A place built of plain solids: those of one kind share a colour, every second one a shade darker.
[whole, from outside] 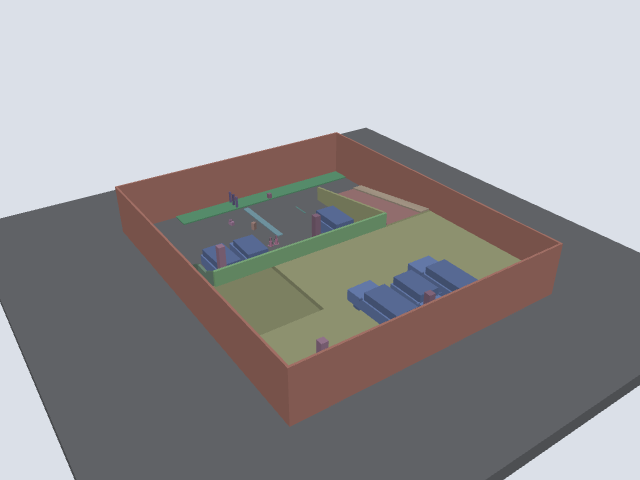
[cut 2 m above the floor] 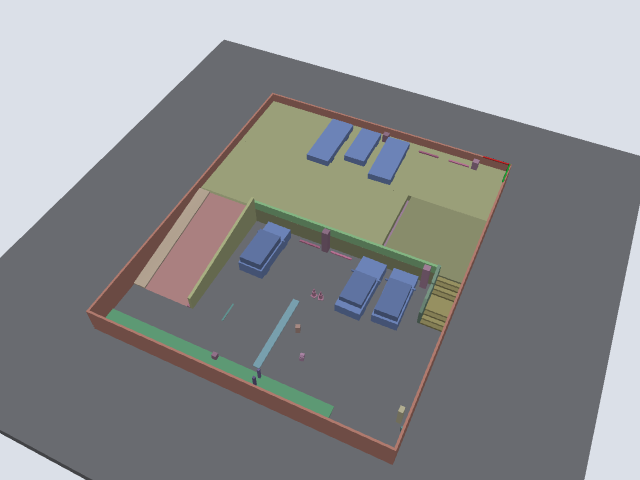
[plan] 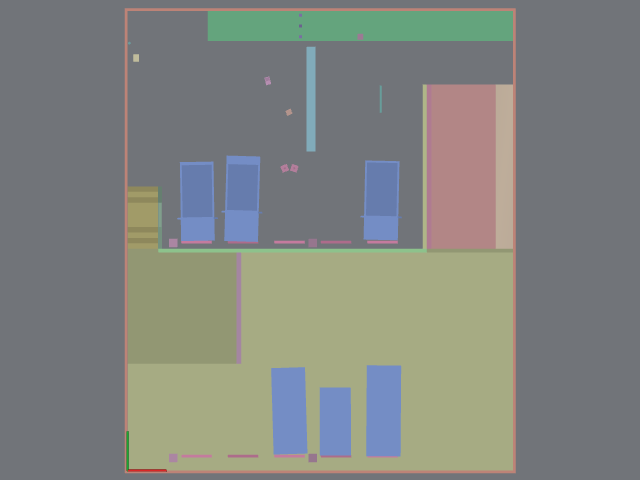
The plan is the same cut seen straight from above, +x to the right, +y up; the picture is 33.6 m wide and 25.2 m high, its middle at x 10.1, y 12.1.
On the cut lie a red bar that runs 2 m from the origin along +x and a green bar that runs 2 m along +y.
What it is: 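A basement split-level car park deck of the 2000s; 20.2 x 24.1 m, two half-decks side by side, the upper one 1.30 m above the lower, 2.54 m to the soffit over the upper one; a stair core of 9 risers of 0.144 m and treads of 0.28 m with a mid landing; a car ramp of 1 in 6.7; drive aisles of 6.11 and 6.44 m, bays of 2.44 x 4.8 m, a walkway of 1.57 m with a kerb of about 0.12 m, a stair door of 0.92 x 2.1 m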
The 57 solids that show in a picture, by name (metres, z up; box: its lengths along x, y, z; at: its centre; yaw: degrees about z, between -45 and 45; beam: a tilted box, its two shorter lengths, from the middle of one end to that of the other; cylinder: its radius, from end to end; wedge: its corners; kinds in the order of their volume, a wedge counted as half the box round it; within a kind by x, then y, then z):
{
 "upper_deck_1": {"box": [5.71, 5.86, 1.35], "at": [2.86, 8.52, 0.62]},
 "upper_deck_2": {"box": [20.23, 5.6, 1.35], "at": [10.12, 2.8, 0.62]},
 "upper_deck_3": {"box": [20.23, 0.2, 1.35], "at": [10.12, 11.54, 0.62]},
 "upper_deck_4": {"box": [14.27, 5.86, 1.35], "at": [13.1, 8.52, 0.62]},
 "wall_1": {"box": [0.15, 24.42, 3.92], "at": [-0.07, 12.06, 1.91]},
 "wall_2": {"box": [20.53, 0.15, 3.92], "at": [10.12, -0.07, 1.91]},
 "wall_3": {"box": [20.53, 0.15, 3.92], "at": [10.12, 24.2, 1.91]},
 "wall_4": {"box": [0.15, 24.42, 3.92], "at": [20.3, 12.06, 1.91]},
 "car_1": {"box": [1.57, 2.74, 0.5], "at": [3.65, 14.67, 1.18], "yaw": 0.9},
 "car_2": {"box": [1.77, 4.15, 0.75], "at": [3.66, 14.13, 0.55], "yaw": 0.9},
 "car_3": {"box": [1.77, 4.49, 0.73], "at": [6.02, 14.27, 0.55], "yaw": -1.6},
 "car_4": {"box": [1.57, 2.41, 0.42], "at": [6.04, 14.86, 1.12], "yaw": -1.6},
 "car_5": {"box": [1.78, 4.54, 0.77], "at": [8.49, 3.13, 1.86], "yaw": 1.7},
 "car_6": {"box": [1.58, 2.88, 0.52], "at": [8.51, 2.52, 2.5], "yaw": 1.7},
 "car_7": {"box": [1.64, 3.58, 0.77], "at": [10.91, 2.58, 1.86]},
 "car_8": {"box": [1.44, 2.42, 0.54], "at": [10.91, 3.02, 2.52]},
 "car_9": {"box": [1.8, 4.16, 0.85], "at": [13.33, 14.18, 0.6], "yaw": -1.2},
 "car_10": {"box": [1.6, 2.79, 0.54], "at": [13.34, 14.76, 1.3], "yaw": -1.2},
 "car_11": {"box": [1.61, 3.04, 0.53], "at": [13.44, 2.48, 2.48], "yaw": -0.4},
 "car_12": {"box": [1.81, 4.77, 0.74], "at": [13.44, 3.13, 1.85], "yaw": -0.4},
 "car_ramp_1": {"wedge": [[15.7, 11.64, -0.05], [15.7, 11.64, 1.3], [15.7, 20.27, -0.05], [15.7, 20.27, 0.0], [20.23, 11.64, -0.05], [20.23, 11.64, 1.3], [20.23, 20.27, -0.05], [20.23, 20.27, 0.0]]},
 "stair_step_1": {"box": [1.6, 0.34, 1.2], "at": [0.8, 11.76, 0.55]},
 "stair_step_2": {"box": [1.6, 0.62, 1.06], "at": [0.8, 11.9, 0.48]},
 "stair_step_3": {"box": [1.6, 0.91, 0.91], "at": [0.8, 12.04, 0.41]},
 "stair_step_4": {"box": [1.6, 1.19, 0.77], "at": [0.8, 12.19, 0.34]},
 "stair_step_5": {"box": [1.6, 2.47, 0.63], "at": [0.8, 12.82, 0.26]},
 "stair_step_6": {"box": [1.6, 2.75, 0.48], "at": [0.8, 12.97, 0.19]},
 "stair_step_7": {"box": [1.6, 3.04, 0.34], "at": [0.8, 13.11, 0.12]},
 "stair_step_8": {"box": [1.6, 3.33, 0.19], "at": [0.8, 13.25, 0.05]},
 "ramp_footway_1": {"wedge": [[19.33, 11.64, -0.05], [19.33, 11.64, 1.42], [19.33, 20.27, -0.05], [19.33, 20.27, 0.12], [20.23, 11.64, -0.05], [20.23, 11.64, 1.42], [20.23, 20.27, -0.05], [20.23, 20.27, 0.12]]},
 "walkway_1": {"box": [16.03, 1.57, 0.15], "at": [12.21, 23.34, 0.03]},
 "split_parapet_1": {"box": [14.1, 0.2, 1.19], "at": [8.65, 11.54, 1.84]},
 "column_1": {"box": [0.45, 0.45, 2.59], "at": [2.4, 0.65, 2.54]},
 "column_2": {"box": [0.45, 0.45, 3.89], "at": [2.4, 11.94, 1.89]},
 "column_3": {"box": [0.45, 0.45, 2.59], "at": [9.72, 0.65, 2.54]},
 "column_4": {"box": [0.45, 0.45, 3.89], "at": [9.72, 11.94, 1.89]},
 "ramp_guard_1": {"wedge": [[15.5, 11.64, -0.05], [15.5, 11.64, 2.47], [15.5, 20.27, -0.05], [15.5, 20.27, 1.17], [15.7, 11.64, -0.05], [15.7, 11.64, 2.47], [15.7, 20.27, -0.05], [15.7, 20.27, 1.17]]},
 "ramp_kerb_1": {"wedge": [[15.7, 11.64, -0.05], [15.7, 11.64, 1.42], [15.7, 20.27, -0.05], [15.7, 20.27, 0.12], [15.95, 11.64, -0.05], [15.95, 11.64, 1.42], [15.95, 20.27, -0.05], [15.95, 20.27, 0.12]]},
 "drain_bed_1": {"box": [0.27, 5.86, 0.83], "at": [5.84, 8.52, 0.36]},
 "stair_guard_1": {"wedge": [[1.6, 11.64, -0.05], [1.6, 11.64, 2.35], [1.6, 12.78, -0.05], [1.6, 12.78, 1.77], [1.8, 11.64, -0.05], [1.8, 11.64, 2.35], [1.8, 12.78, -0.05], [1.8, 12.78, 1.77]]},
 "stair_guard_2": {"wedge": [[1.6, 14.06, -0.05], [1.6, 14.06, 1.63], [1.6, 14.91, -0.05], [1.6, 14.91, 1.19], [1.8, 14.06, -0.05], [1.8, 14.06, 1.63], [1.8, 14.91, -0.05], [1.8, 14.91, 1.19]]},
 "stair_guard_3": {"box": [0.2, 1.28, 1.68], "at": [1.7, 13.42, 0.79]},
 "wheelstop_1": {"box": [1.6, 0.15, 0.15], "at": [3.62, 0.75, 1.32]},
 "wheelstop_2": {"box": [1.6, 0.15, 0.15], "at": [3.62, 11.99, 0.03]},
 "wheelstop_3": {"box": [1.6, 0.15, 0.15], "at": [6.06, 0.75, 1.32]},
 "wheelstop_4": {"box": [1.6, 0.15, 0.15], "at": [6.06, 11.99, 0.03]},
 "wheelstop_5": {"box": [1.6, 0.15, 0.15], "at": [8.5, 0.75, 1.32]},
 "wheelstop_6": {"box": [1.6, 0.15, 0.15], "at": [8.5, 11.99, 0.03]},
 "wheelstop_7": {"box": [1.6, 0.15, 0.15], "at": [10.94, 0.75, 1.32]},
 "wheelstop_8": {"box": [1.6, 0.15, 0.15], "at": [10.94, 11.99, 0.03]},
 "wheelstop_9": {"box": [1.6, 0.15, 0.15], "at": [13.38, 0.75, 1.32]},
 "wheelstop_10": {"box": [1.6, 0.15, 0.15], "at": [13.38, 11.99, 0.03]},
 "hump_1": {"box": [0.48, 5.51, 0.12], "at": [9.63, 19.5, 0.01]},
 "pay_station_1": {"box": [0.3, 0.4, 1.5], "at": [0.45, 21.65, 0.7]},
 "wet_floor_sign_1": {"box": [0.31, 0.28, 0.65], "at": [8.47, 18.8, 0.27], "yaw": 23.4},
 "waste_bin_1": {"box": [0.31, 0.31, 0.45], "at": [12.22, 22.77, 0.28], "yaw": 1.1},
 "cable_cover_1": {"box": [0.11, 1.44, 0.07], "at": [13.29, 19.5, -0.02]}
}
